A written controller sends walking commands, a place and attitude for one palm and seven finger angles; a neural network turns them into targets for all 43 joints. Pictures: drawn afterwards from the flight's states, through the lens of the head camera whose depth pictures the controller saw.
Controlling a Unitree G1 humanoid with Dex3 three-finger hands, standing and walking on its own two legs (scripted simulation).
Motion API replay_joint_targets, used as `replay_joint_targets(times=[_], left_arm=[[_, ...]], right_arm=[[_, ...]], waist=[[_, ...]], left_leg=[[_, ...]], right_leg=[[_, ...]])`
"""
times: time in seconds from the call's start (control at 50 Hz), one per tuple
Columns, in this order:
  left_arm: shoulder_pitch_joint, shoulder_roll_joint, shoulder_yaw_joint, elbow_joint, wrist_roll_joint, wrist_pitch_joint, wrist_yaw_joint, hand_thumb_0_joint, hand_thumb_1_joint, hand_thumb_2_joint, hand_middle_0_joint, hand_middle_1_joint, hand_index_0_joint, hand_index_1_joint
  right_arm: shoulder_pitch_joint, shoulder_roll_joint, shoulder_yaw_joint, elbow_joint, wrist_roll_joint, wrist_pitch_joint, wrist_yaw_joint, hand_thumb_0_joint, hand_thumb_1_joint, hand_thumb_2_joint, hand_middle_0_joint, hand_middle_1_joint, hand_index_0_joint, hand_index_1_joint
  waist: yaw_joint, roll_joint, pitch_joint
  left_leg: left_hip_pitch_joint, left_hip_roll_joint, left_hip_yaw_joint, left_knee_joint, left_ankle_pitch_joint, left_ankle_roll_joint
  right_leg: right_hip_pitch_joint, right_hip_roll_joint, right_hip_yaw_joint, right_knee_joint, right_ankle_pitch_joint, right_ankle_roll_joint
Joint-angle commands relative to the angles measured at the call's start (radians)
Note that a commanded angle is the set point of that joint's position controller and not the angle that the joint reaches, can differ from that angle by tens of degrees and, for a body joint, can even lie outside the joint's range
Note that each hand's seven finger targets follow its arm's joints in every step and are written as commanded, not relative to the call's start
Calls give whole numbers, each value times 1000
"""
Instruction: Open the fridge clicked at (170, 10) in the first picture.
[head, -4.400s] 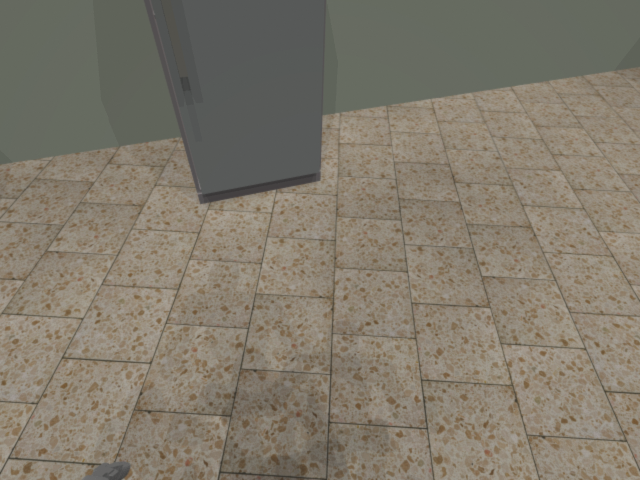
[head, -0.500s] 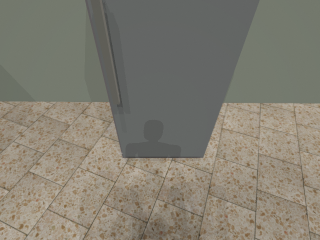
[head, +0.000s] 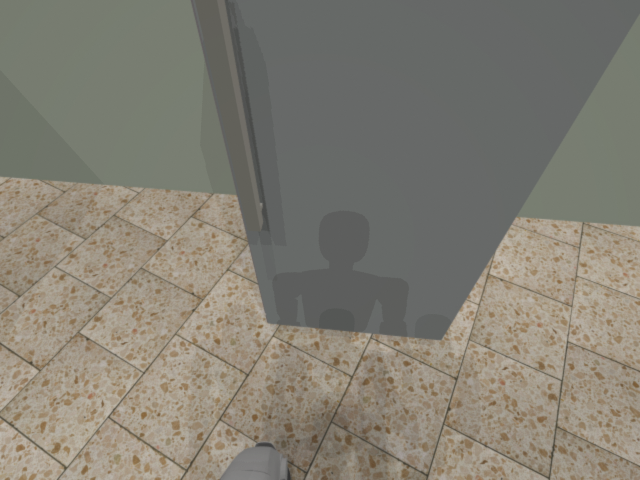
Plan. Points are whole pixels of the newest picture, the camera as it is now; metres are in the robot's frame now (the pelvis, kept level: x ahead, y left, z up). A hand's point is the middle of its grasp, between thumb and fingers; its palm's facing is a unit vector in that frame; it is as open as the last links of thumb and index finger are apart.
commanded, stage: take the last steps up to it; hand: left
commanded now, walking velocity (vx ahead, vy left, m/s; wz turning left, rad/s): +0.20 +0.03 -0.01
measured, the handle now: (240, 127) +0.59 +0.19 +0.10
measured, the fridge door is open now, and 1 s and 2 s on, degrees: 0 0 0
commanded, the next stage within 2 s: come to a stop and stand still in 0.12 s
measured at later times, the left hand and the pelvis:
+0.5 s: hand (204, 415) +0.22 +0.21 -0.17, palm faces -0.04 -0.97 -0.25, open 7.4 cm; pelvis +0.12 +0.02 -0.01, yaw -3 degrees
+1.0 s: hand out of the picture +0.10 +0.26 -0.18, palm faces +0.03 -0.98 -0.22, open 7.4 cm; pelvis +0.05 +0.06 +0.00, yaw -3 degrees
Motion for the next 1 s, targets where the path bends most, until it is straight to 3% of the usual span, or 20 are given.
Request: replay_joint_targets(times=[0.0,0.02,0.04,0.06,0.08,0.14,0.2,0.28,0.4,0.46,0.5,0.52,0.62,0.7,0.78,0.8,0.84,0.86,0.88,0.98], left_arm=[[31,207,50,-25,-9,-3,15,0,900,900,-200,-300,-200,-300],[31,191,49,-26,-13,0,14,0,900,900,-200,-300,-200,-300],[84,146,43,-34,-25,5,8,0,900,900,-200,-300,-200,-300],[83,112,33,-56,-28,6,5,0,900,900,-200,-300,-200,-300],[16,133,37,-79,-22,13,11,0,900,900,-200,-300,-200,-300],[-75,114,44,-70,-14,25,-3,0,900,900,-200,-300,-200,-300],[-31,89,40,-62,-10,48,-6,0,900,900,-200,-300,-200,-300],[-65,84,26,-78,-14,74,9,0,900,900,-200,-300,-200,-300],[-135,171,42,-133,-10,94,12,0,900,900,-200,-300,-200,-300],[-146,235,52,-155,-2,84,16,0,900,900,-200,-300,-200,-300],[-154,282,56,-160,-7,75,19,0,900,900,-200,-300,-200,-300],[-164,286,59,-164,-9,72,23,0,900,900,-200,-300,-200,-300],[-254,269,68,-208,-5,79,33,0,900,900,-200,-300,-200,-300],[-243,280,81,-207,3,81,32,0,900,900,-200,-300,-200,-300],[-262,273,79,-190,-10,89,23,0,900,900,-200,-300,-200,-300],[-267,250,73,-193,-17,95,20,0,900,900,-200,-300,-200,-300],[-290,167,54,-220,-27,108,10,0,900,900,-200,-300,-200,-300],[-299,177,54,-211,-21,111,8,0,900,900,-200,-300,-200,-300],[-284,179,56,-190,-9,121,10,0,900,900,-200,-300,-200,-300],[-193,155,35,-127,-12,106,2,0,900,900,-200,-300,-200,-300]], right_arm=[[76,-32,0,-43,1,-43,-5,0,-900,-900,200,300,200,300],[209,-79,-11,-4,-5,-49,-14,0,-900,-900,200,300,200,300],[311,-190,-34,14,-14,-56,-29,0,-900,-900,200,300,200,300],[374,-248,-46,26,1,-48,-40,0,-900,-900,200,300,200,300],[330,-234,-41,16,10,-38,-45,0,-900,-900,200,300,200,300],[148,-90,-4,-17,5,-59,-52,0,-900,-900,200,300,200,300],[120,-58,7,-16,5,-71,-55,0,-900,-900,200,300,200,300],[74,-58,16,-31,3,-57,-65,0,-900,-900,200,300,200,300],[66,-111,-10,-19,4,-10,-69,0,-900,-900,200,300,200,300],[101,-85,-20,-19,13,6,-64,0,-900,-900,200,300,200,300],[135,-27,-14,-23,20,24,-56,0,-900,-900,200,300,200,300],[121,-29,-15,-26,21,38,-60,0,-900,-900,200,300,200,300],[105,-34,-19,-29,18,54,-56,0,-900,-900,200,300,200,300],[104,-27,-11,-44,17,44,-48,0,-900,-900,200,300,200,300],[213,-20,-4,-9,19,27,-48,0,-900,-900,200,300,200,300],[231,-43,-5,-1,16,21,-50,0,-900,-900,200,300,200,300],[157,-146,-16,-47,1,15,-55,0,-900,-900,200,300,200,300],[74,-148,-7,-68,-4,17,-56,0,-900,-900,200,300,200,300],[27,-120,-1,-71,-2,10,-59,0,-900,-900,200,300,200,300],[45,-107,10,-43,4,6,-67,0,-900,-900,200,300,200,300]], waist=[[-73,-140,-22],[-123,-75,-113],[-142,141,-247],[-149,281,-321],[-136,181,-241],[-75,84,-55],[-26,82,-68],[-13,47,-55],[-22,93,-35],[-33,-44,-64],[-47,-187,-112],[-33,-242,-151],[-41,-99,-146],[-22,-155,-152],[-64,-186,-170],[-70,-122,-148],[-57,217,-25],[-38,177,20],[-24,235,42],[-18,102,43]], left_leg=[[247,-63,56,-186,28,30],[440,-45,32,-242,104,38],[686,175,-214,-236,285,104],[783,345,-448,-328,461,193],[675,352,-396,-367,388,218],[392,257,-221,-432,337,179],[307,202,-101,-454,413,160],[279,203,-64,-414,623,156],[318,204,-101,-320,534,121],[260,78,-33,-186,241,30],[205,-43,20,-2,-225,-23],[187,-58,-16,144,-392,-25],[119,-56,-96,342,-351,-42],[160,-53,-74,126,-344,-48],[370,-73,-34,-247,-129,-34],[433,-49,-55,-324,-81,-24],[249,215,-362,-533,-167,84],[105,242,-367,-571,-234,127],[59,206,-322,-596,-241,128],[254,132,-196,-493,18,129]], right_leg=[[-92,-193,68,148,648,-111],[-146,-152,40,329,573,-87],[-351,-40,-10,572,196,-43],[-514,46,38,831,-283,-30],[-542,1,114,930,-282,-52],[-554,-71,150,932,-87,-36],[-455,-65,127,786,-47,-19],[-358,-41,130,517,27,-1],[-289,-10,112,275,104,-12],[-208,-107,234,186,579,-61],[-163,-284,343,141,928,-193],[-153,-308,369,99,941,-248],[-185,-262,307,76,718,-246],[-170,-249,334,52,539,-235],[-256,-180,302,77,245,-150],[-337,-132,265,111,118,-103],[-434,17,115,288,-61,-7],[-356,19,143,379,-73,-6],[-331,10,165,450,-85,-12],[-391,21,155,438,-55,-5]])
